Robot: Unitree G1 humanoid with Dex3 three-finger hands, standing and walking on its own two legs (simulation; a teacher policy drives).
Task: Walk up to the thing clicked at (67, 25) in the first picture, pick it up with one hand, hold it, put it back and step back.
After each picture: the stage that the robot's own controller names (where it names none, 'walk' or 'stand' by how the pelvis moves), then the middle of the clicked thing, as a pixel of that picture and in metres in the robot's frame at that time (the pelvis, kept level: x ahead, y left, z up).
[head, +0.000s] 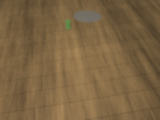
stand; (68, 24) +1.72 +0.23 -0.72
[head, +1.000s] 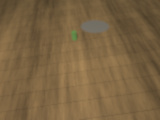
walk; (74, 35) +1.60 +0.25 -0.72
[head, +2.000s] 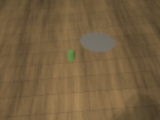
walk; (70, 55) +1.05 +0.24 -0.71
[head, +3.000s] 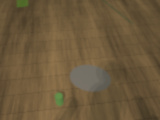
walk; (59, 99) +0.62 +0.20 -0.70
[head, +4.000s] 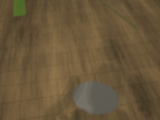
stand; out of the picture +0.39 +0.20 -0.71
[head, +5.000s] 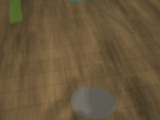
walk; out of the picture +0.37 +0.20 -0.72
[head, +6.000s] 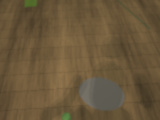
walk; (66, 119) +0.41 +0.16 -0.70
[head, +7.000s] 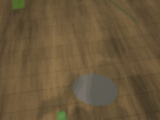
walk; (62, 117) +0.42 +0.19 -0.70
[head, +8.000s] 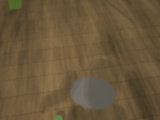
stand; out of the picture +0.39 +0.19 -0.70
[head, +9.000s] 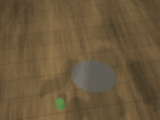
walk; (60, 104) +0.44 +0.17 -0.69
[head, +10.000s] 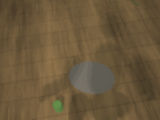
stand; (58, 106) +0.41 +0.22 -0.69
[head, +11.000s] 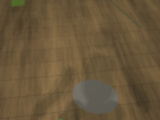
walk; out of the picture +0.35 +0.16 -0.71
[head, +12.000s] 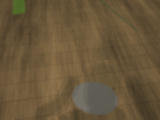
stand; out of the picture +0.39 +0.17 -0.71
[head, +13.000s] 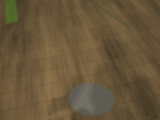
stand; out of the picture +0.37 +0.24 -0.71
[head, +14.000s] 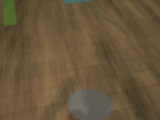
stand; out of the picture +0.34 +0.22 -0.72
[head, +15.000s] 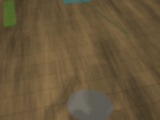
stand; out of the picture +0.34 +0.23 -0.73
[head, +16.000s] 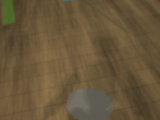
go down; out of the picture +0.33 +0.23 -0.72
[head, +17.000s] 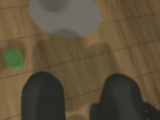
go down; (14, 60) +0.40 +0.28 -0.29
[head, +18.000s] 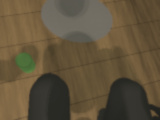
approach; (26, 63) +0.39 +0.28 -0.29
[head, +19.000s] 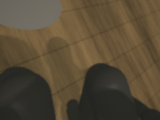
close in; out of the picture +0.37 +0.31 -0.21
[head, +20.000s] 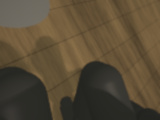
close; out of the picture +0.37 +0.32 -0.21
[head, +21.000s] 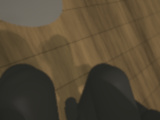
lift; out of the picture +0.33 +0.30 -0.20
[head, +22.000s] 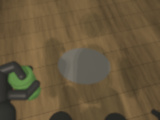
lift; (26, 84) +0.32 +0.21 +0.00
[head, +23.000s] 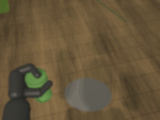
hold; (39, 86) +0.33 +0.18 +0.01
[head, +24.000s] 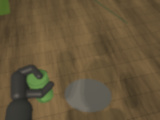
hold; (41, 86) +0.33 +0.17 +0.01
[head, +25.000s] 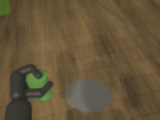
hold; (40, 86) +0.33 +0.18 +0.01
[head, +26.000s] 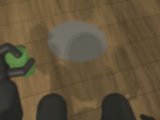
crouch; (21, 63) +0.40 +0.23 -0.08
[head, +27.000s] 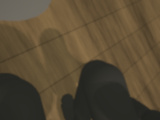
lower; out of the picture +0.38 +0.32 -0.22
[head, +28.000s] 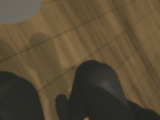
lower; out of the picture +0.38 +0.33 -0.22
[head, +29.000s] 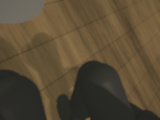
lower; out of the picture +0.38 +0.33 -0.22
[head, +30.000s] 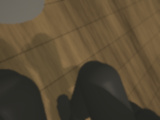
lower; out of the picture +0.37 +0.33 -0.22
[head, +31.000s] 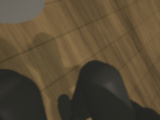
loosen; out of the picture +0.37 +0.33 -0.22
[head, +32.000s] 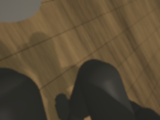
withdraw; out of the picture +0.36 +0.32 -0.22
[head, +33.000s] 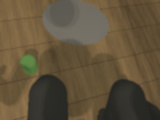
walk; (29, 65) +0.41 +0.27 -0.31
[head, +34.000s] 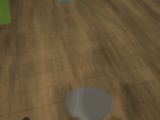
stand; out of the picture +0.34 +0.21 -0.66
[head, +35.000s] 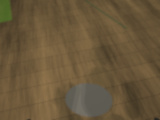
stand; out of the picture +0.36 +0.23 -0.66
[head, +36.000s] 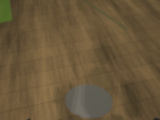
stand; out of the picture +0.35 +0.22 -0.67
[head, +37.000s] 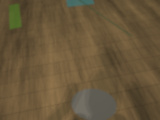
stand; out of the picture +0.37 +0.21 -0.72
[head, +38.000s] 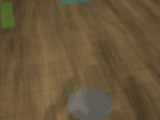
stand; out of the picture +0.34 +0.23 -0.73
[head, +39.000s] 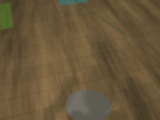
walk; out of the picture +0.33 +0.24 -0.73
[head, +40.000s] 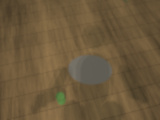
walk; (60, 98) +0.49 +0.20 -0.70
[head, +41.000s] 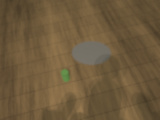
walk; (65, 75) +0.76 +0.23 -0.70
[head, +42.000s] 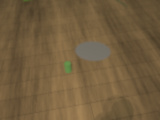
stand; (67, 67) +0.98 +0.21 -0.70
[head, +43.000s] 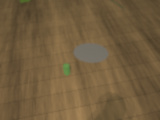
stand; (66, 69) +0.97 +0.20 -0.73
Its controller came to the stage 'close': yes
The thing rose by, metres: 0.72
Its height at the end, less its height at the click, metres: +0.00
